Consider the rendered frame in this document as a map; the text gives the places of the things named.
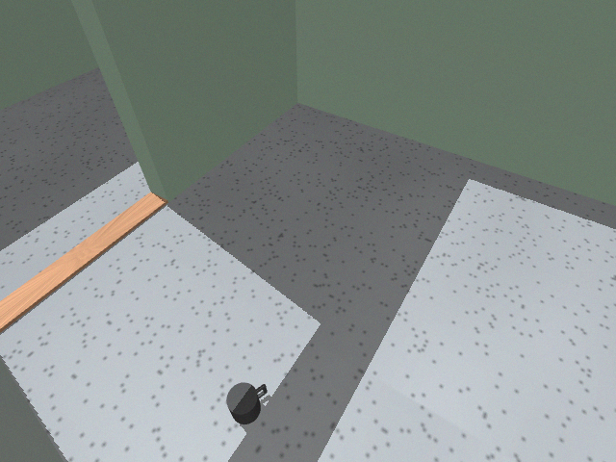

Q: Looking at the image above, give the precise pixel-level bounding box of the mug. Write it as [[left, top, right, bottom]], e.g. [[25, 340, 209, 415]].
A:
[[226, 382, 268, 424]]

